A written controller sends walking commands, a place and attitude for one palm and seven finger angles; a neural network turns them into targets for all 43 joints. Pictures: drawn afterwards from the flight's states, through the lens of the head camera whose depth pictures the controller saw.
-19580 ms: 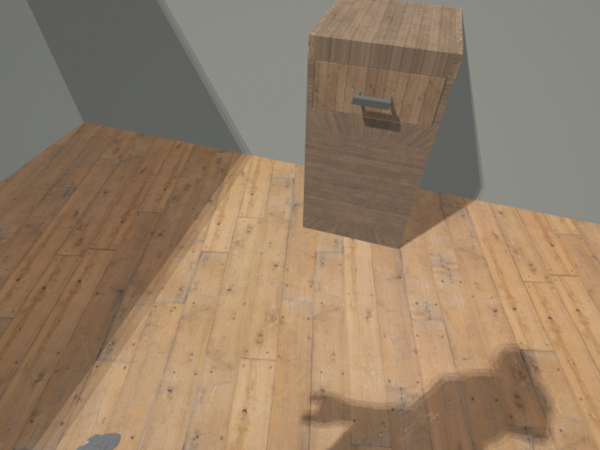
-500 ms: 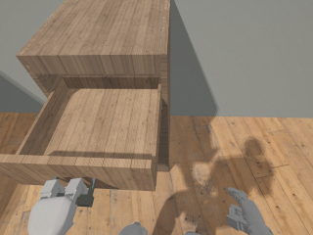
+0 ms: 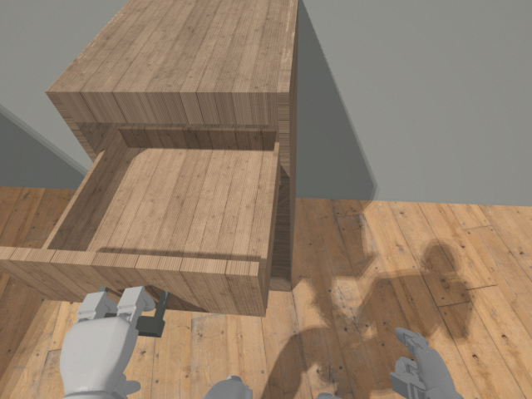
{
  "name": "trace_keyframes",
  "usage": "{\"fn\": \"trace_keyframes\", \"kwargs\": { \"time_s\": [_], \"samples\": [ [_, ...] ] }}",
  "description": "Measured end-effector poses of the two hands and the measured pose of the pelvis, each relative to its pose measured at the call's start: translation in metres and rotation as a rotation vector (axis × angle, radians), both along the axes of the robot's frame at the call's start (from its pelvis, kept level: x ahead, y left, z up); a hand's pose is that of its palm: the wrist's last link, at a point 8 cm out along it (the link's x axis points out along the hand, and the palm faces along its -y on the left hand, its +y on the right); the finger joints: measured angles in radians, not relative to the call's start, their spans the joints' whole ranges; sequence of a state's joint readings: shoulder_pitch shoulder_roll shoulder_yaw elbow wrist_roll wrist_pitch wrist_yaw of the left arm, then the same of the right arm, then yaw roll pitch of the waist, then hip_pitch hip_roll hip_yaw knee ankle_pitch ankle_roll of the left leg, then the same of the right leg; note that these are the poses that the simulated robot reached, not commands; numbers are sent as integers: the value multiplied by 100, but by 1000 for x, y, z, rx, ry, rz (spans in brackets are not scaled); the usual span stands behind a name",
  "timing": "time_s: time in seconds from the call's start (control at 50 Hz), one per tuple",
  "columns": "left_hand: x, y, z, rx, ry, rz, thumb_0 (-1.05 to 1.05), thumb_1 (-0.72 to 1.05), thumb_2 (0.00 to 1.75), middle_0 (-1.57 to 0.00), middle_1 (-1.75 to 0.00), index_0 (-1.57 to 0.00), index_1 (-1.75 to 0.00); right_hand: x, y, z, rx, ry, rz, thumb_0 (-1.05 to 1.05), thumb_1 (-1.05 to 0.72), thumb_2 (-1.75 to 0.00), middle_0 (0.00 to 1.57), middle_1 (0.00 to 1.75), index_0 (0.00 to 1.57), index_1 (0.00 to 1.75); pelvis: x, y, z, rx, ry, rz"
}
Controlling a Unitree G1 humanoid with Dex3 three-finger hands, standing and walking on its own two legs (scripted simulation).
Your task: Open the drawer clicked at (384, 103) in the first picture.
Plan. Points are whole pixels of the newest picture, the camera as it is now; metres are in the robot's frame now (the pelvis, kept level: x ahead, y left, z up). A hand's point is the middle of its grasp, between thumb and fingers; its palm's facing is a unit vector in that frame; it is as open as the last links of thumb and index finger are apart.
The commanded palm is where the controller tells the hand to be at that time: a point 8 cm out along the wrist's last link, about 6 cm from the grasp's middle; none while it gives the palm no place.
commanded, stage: open the thumb to release the handle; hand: left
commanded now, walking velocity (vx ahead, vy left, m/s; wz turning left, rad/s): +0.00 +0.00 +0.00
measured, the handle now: (127, 309) +0.25 +0.23 +0.01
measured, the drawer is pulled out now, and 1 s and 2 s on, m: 0.30 0.30 0.30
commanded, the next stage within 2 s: lift the hand off the handle in 0.02 s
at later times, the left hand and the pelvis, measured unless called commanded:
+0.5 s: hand (125, 345) +0.20 +0.23 -0.01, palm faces +0.02 -0.08 -1.00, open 13.7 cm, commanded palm +0.19 +0.23 +0.04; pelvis -0.01 +0.01 +0.00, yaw +0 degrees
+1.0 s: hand (108, 334) +0.21 +0.24 +0.02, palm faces +0.02 -0.10 -0.99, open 13.5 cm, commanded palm +0.19 +0.23 +0.08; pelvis +0.01 +0.02 +0.02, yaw +0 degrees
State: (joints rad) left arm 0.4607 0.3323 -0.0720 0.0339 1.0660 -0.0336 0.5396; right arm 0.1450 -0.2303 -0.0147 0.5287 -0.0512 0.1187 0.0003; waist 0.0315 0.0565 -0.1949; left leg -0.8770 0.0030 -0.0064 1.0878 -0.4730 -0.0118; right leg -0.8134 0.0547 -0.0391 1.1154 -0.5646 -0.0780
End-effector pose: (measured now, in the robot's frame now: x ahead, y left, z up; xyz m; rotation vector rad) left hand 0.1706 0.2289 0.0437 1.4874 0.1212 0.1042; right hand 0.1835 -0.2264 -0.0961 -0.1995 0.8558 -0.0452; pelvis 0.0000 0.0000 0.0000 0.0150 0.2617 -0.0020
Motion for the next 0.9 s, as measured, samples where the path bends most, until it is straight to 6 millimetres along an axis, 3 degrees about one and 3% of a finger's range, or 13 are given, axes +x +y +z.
{"fn": "trace_keyframes", "kwargs": {
  "time_s": [0.1,0.24,0.52,0.9],
  "samples": [
    [-1,1,-1,1,-2,-14,0,-37,35,-33,-122,-33,-122,-1,-4,3,-18,-5,-1,1,-90,-90,20,30,20,30,-3,0,1,-3,-5,3],
    [-1,1,-2,-6,-8,-18,0,-47,31,-33,-122,-32,-121,-2,-4,2,-22,-6,-6,1,-90,-90,20,30,20,30,-4,2,0,-7,-3,4],
    [10,1,-4,-1,-20,-22,-1,-49,30,-35,-122,-33,-123,-6,9,-4,-8,28,-9,1,-90,-90,20,30,20,30,-5,7,1,-13,-4,8],
    [12,7,25,-29,-22,-42,-1,-49,30,-36,-121,-37,-123,0,6,26,-21,-23,-33,1,-90,-90,20,30,20,30,4,14,19,-19,-50,-5]
  ]
}}
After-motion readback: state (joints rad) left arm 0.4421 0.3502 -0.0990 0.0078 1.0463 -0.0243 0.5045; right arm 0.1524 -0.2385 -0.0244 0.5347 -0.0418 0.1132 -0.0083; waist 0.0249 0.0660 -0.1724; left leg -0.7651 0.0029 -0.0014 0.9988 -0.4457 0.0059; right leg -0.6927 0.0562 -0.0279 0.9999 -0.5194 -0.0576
